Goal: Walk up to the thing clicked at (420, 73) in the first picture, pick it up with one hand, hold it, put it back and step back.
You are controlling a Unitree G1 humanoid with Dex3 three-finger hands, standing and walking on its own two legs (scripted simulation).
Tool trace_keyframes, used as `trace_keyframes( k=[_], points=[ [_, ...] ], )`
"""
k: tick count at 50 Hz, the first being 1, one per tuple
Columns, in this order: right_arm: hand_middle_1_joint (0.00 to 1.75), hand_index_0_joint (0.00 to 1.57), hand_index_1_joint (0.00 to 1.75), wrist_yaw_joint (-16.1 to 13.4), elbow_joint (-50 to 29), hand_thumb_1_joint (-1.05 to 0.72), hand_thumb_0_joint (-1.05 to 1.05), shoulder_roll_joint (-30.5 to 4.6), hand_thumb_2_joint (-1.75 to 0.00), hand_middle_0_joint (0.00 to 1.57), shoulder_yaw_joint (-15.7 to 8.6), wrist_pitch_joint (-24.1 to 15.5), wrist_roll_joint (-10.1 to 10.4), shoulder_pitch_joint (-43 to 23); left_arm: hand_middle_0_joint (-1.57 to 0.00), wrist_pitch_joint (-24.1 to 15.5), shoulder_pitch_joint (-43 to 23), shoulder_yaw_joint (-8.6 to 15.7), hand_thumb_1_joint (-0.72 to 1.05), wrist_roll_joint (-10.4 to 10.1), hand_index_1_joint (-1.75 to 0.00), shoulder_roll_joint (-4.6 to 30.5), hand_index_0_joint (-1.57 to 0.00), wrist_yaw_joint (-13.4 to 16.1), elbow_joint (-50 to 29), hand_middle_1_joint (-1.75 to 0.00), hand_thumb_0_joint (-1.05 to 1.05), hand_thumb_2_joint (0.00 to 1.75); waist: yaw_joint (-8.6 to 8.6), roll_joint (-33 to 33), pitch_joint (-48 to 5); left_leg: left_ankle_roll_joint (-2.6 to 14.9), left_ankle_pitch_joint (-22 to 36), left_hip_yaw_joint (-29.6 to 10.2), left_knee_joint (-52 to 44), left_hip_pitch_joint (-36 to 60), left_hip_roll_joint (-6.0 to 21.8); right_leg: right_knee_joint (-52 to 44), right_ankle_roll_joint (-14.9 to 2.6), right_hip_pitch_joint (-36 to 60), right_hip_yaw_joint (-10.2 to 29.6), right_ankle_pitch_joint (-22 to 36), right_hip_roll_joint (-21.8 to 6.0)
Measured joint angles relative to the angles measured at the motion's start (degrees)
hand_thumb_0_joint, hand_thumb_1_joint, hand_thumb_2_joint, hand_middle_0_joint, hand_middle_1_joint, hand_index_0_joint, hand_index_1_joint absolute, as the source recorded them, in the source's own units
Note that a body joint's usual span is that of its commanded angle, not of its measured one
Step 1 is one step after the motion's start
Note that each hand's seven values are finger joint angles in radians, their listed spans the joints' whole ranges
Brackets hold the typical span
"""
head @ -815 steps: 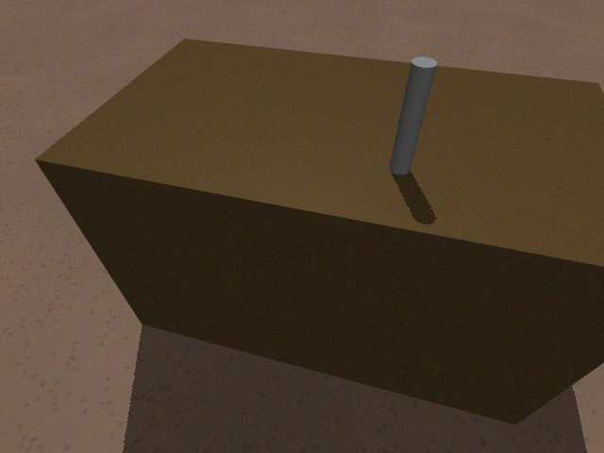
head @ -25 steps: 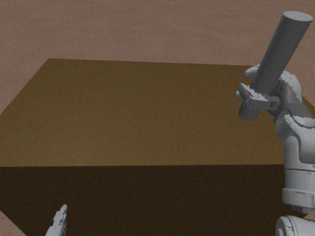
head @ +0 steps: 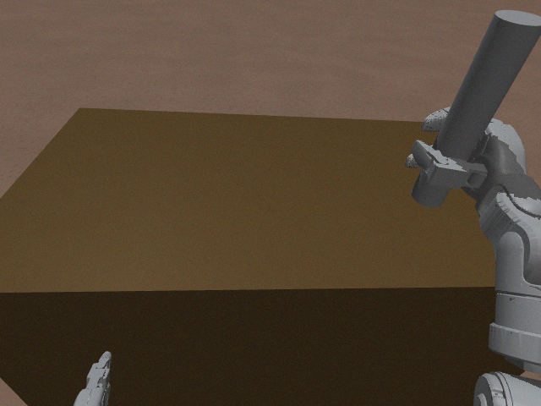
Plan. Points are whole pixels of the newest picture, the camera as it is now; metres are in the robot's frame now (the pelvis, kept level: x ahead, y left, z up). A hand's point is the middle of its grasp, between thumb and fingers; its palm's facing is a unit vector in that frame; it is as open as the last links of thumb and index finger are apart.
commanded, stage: hold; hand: right
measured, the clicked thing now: (463, 126) +0.35 -0.19 +0.32
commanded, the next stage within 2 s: none
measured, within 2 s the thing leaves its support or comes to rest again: neither
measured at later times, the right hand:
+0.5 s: hand (434, 149) +0.35 -0.17 +0.28, palm faces +0.09 +1.00 -0.01, open 5.6 cm
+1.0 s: hand (435, 165) +0.35 -0.18 +0.26, palm faces +0.12 +0.99 -0.01, open 5.6 cm
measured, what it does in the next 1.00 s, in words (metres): stands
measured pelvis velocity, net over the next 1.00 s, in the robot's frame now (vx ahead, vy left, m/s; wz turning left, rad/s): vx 0.01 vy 0.00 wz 0.00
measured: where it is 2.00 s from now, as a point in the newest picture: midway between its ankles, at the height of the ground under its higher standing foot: outside the picture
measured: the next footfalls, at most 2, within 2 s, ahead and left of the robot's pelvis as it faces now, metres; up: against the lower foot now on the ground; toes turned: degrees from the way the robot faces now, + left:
none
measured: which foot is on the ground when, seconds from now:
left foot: down 0.00-1.00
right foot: down 0.00-1.00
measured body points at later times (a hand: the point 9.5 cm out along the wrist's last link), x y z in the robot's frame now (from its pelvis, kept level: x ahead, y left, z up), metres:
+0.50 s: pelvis +0.00 +0.01 +0.00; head -0.04 +0.04 +0.45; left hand +0.18 +0.26 -0.07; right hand +0.34 -0.22 +0.29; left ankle +0.03 +0.13 -0.73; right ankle +0.01 -0.13 -0.73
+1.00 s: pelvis +0.01 +0.00 +0.00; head -0.04 +0.04 +0.45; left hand +0.18 +0.25 -0.07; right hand +0.34 -0.23 +0.27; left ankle +0.03 +0.13 -0.73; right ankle +0.01 -0.13 -0.73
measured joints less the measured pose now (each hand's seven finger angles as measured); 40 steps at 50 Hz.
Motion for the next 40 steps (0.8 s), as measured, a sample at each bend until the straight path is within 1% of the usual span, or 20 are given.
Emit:
trace_keyframes(
  k=[8,15,24,32,40],
  points=[
    [1.14,0.99,1.16,0.58,-1.38,-0.12,-0.02,-0.31,-1.16,0.98,-0.29,1.75,0.54,-0.04,-0.04,-0.41,-0.73,-0.24,-0.54,-0.02,-0.04,-0.27,-0.05,-0.52,1.78,-0.05,-0.01,0.05,-0.23,-0.40,0.00,0.12,0.12,0.08,-0.34,0.19,-0.10,-0.38,0.11,0.19,0.07,0.16,-0.10],
    [1.13,0.99,1.16,0.54,-3.18,-0.12,-0.02,-0.30,-1.16,0.98,-0.75,3.16,1.01,0.33,-0.04,-0.55,-0.60,-0.65,-0.54,-0.05,-0.04,-0.27,-0.05,-0.50,1.91,-0.05,-0.01,0.05,-0.32,-0.60,-0.15,0.20,-0.06,0.29,-0.39,0.44,-0.06,-0.78,0.18,0.53,0.27,0.24,-0.07],
    [1.13,0.99,1.16,0.20,-3.35,-0.12,-0.02,-0.03,-1.16,0.98,-0.34,4.51,1.16,-0.31,-0.05,-0.90,-1.31,-0.66,-0.54,-0.06,-0.04,0.08,-0.05,-0.47,2.11,-0.05,-0.01,0.05,-0.29,-0.50,-0.20,0.32,-0.25,0.58,-0.43,0.60,-0.04,-1.01,0.31,0.67,0.56,0.26,-0.06],
    [1.13,0.99,1.16,-0.54,-2.89,-0.12,-0.02,0.42,-1.17,0.98,-0.45,4.24,0.82,0.28,-0.05,-0.71,-0.91,-0.78,-0.54,-0.03,-0.04,-0.05,-0.05,-0.61,1.65,-0.05,-0.01,0.05,0.00,-0.29,-0.15,0.34,-0.43,0.56,-0.34,0.34,-0.07,-1.10,0.34,0.50,0.53,0.17,-0.09],
    [1.13,0.99,1.16,-0.85,-3.79,-0.12,-0.02,1.07,-1.17,0.98,-0.14,2.94,0.40,1.80,-0.05,-0.24,-0.64,-0.52,-0.54,-0.11,-0.04,-0.04,-0.05,-0.47,1.34,-0.05,-0.01,0.05,-0.05,-0.05,-0.02,0.27,-0.51,0.43,-0.40,0.53,-0.08,-0.96,0.28,0.65,0.40,-0.07,-0.09]
  ],
)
